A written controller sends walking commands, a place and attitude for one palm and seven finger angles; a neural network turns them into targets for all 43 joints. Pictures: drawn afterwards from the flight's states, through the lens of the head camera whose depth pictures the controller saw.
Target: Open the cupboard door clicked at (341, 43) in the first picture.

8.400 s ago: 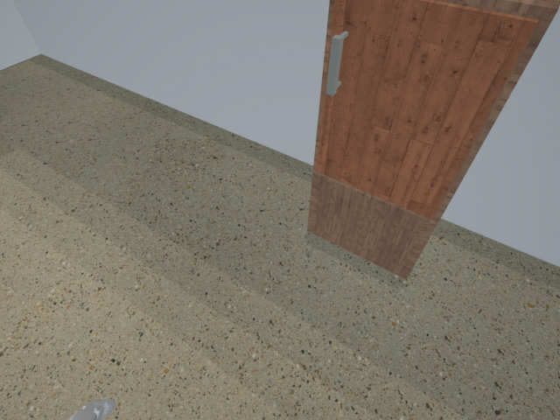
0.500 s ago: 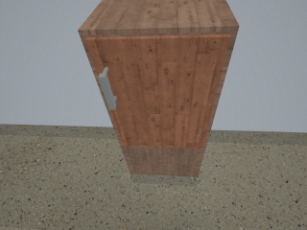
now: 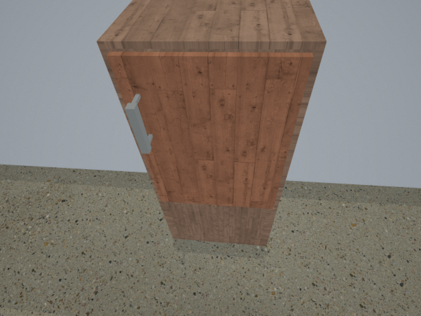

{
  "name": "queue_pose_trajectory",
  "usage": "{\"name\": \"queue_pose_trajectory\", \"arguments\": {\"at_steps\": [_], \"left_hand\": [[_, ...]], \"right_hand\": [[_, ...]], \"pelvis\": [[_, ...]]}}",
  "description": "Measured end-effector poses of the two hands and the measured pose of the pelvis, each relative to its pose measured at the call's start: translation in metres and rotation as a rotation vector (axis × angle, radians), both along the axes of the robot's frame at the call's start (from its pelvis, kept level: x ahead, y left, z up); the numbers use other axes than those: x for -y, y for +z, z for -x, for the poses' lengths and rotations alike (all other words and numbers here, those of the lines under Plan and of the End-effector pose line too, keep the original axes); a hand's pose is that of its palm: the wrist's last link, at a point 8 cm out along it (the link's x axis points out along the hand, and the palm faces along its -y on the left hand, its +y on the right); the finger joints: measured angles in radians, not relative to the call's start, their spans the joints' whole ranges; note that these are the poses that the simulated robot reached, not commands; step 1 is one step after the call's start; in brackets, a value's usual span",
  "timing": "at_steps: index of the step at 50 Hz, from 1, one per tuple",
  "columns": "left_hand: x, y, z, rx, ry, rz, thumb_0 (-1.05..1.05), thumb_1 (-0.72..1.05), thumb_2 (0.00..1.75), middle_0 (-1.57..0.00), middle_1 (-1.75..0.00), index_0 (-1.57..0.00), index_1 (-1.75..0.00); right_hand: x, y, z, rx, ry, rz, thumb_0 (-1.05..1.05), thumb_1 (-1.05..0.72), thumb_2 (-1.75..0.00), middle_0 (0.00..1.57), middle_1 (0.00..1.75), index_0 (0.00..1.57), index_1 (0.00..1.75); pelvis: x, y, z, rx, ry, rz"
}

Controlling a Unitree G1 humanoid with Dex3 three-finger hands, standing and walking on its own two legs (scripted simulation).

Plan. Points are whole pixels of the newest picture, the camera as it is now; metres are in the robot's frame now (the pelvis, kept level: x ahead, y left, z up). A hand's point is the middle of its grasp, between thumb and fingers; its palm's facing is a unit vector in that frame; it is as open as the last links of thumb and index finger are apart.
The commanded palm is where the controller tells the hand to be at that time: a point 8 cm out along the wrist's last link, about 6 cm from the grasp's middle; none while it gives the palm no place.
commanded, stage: come to a stop and stand still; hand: left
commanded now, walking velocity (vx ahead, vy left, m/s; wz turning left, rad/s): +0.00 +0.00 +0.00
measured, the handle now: (141, 124) +0.54 +0.21 +0.05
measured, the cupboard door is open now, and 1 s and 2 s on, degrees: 0 0 0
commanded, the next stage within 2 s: look again from close up in 0.26 s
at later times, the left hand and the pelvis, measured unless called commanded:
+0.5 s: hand out of the picture +0.01 +0.16 -0.17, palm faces +0.05 -0.97 -0.23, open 7.3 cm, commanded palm none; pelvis +0.01 -0.01 +0.00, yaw +1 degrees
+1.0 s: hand out of the picture +0.03 +0.18 -0.16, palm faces +0.15 -0.96 -0.22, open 7.3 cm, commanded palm +0.10 +0.22 -0.07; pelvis +0.01 -0.01 +0.00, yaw +0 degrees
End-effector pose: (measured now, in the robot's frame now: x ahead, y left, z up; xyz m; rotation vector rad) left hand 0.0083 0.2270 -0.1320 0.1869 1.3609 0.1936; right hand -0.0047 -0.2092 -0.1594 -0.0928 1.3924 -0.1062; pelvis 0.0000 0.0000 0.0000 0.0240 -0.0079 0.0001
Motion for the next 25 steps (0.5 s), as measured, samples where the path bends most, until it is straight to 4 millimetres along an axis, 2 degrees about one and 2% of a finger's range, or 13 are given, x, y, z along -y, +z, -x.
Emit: {"name": "queue_pose_trajectory", "arguments": {"at_steps": [12, 25], "left_hand": [[0.011, -0.002, 0.003, -0.016, 0.015, 0.014, 0.01, 0.93, 0.89, -0.2, -0.3, -0.2, -0.3], [0.015, -0.003, 0.002, -0.016, 0.024, 0.019, 0.01, 0.92, 0.89, -0.2, -0.3, -0.2, -0.3]], "right_hand": [[0.012, 0.002, -0.01, -0.004, 0.007, 0.015, 0.01, -0.91, -0.9, 0.2, 0.3, 0.2, 0.3], [0.012, 0.004, -0.007, -0.025, 0.012, 0.014, 0.01, -0.91, -0.9, 0.2, 0.3, 0.2, 0.3]], "pelvis": [[0.008, 0.001, -0.007, 0.003, 0.006, 0.003], [0.012, 0.001, -0.01, 0.004, 0.01, 0.005]]}}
